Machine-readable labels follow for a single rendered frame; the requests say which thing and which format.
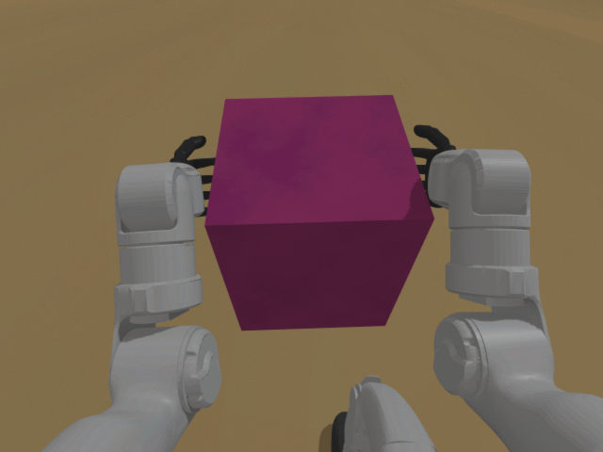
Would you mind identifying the robot right forearm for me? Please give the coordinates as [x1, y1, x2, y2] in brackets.
[428, 149, 554, 377]

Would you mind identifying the robot right hand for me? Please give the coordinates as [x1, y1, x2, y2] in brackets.
[411, 125, 456, 208]

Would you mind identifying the robot left upper arm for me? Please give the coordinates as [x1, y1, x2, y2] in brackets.
[40, 325, 221, 452]

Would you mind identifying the robot right thigh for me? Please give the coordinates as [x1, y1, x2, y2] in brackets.
[350, 382, 437, 452]

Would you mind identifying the carton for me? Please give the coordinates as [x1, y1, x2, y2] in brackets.
[204, 95, 434, 331]

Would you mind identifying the robot right upper arm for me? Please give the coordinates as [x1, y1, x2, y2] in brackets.
[433, 312, 603, 452]

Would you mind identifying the robot left forearm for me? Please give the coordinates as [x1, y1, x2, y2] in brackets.
[108, 162, 205, 401]

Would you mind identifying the right robot shin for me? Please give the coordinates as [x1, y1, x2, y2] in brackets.
[342, 376, 381, 452]

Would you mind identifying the robot left hand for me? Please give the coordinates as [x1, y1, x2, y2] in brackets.
[170, 136, 216, 217]

